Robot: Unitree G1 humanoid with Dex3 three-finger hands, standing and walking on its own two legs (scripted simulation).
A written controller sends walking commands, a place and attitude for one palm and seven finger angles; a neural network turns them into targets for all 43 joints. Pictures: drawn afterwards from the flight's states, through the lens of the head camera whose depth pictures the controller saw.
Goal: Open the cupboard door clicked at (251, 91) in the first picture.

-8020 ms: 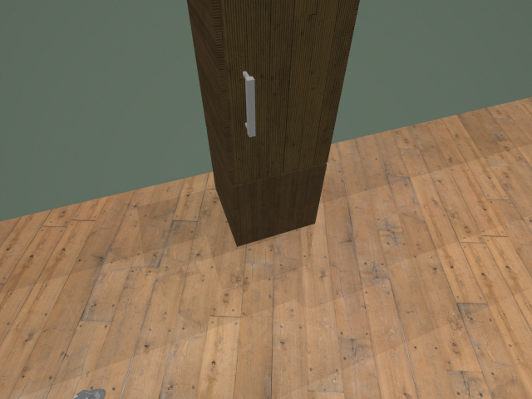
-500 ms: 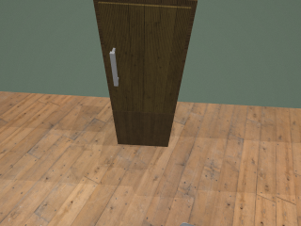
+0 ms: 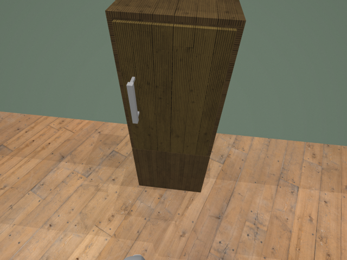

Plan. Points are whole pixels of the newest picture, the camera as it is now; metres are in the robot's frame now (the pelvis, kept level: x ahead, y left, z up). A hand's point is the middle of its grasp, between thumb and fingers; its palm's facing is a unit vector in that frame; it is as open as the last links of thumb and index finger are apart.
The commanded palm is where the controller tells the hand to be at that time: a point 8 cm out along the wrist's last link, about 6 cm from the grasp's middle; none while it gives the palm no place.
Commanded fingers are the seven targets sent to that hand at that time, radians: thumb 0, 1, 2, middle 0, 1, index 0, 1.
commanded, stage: come to a stop and stand still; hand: left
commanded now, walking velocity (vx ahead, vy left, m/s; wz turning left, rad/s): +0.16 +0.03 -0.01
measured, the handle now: (134, 101) +0.64 +0.19 -0.02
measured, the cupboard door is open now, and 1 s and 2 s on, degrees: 0 0 0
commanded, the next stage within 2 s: look again from close up in 1.24 s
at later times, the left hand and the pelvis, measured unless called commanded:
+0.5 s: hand out of the picture +0.15 +0.21 -0.18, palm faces +0.00 -0.98 -0.22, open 7.3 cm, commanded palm none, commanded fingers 0.00 0.90 0.90 -0.20 -0.30 -0.20 -0.30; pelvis +0.08 +0.01 +0.00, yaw -3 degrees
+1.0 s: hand out of the picture +0.09 +0.19 -0.17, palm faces +0.04 -0.97 -0.26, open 7.3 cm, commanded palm none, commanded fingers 0.00 0.90 0.90 -0.20 -0.30 -0.20 -0.30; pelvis +0.05 -0.01 +0.00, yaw -2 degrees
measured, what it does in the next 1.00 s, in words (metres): steps on the spot: left foot, then right foot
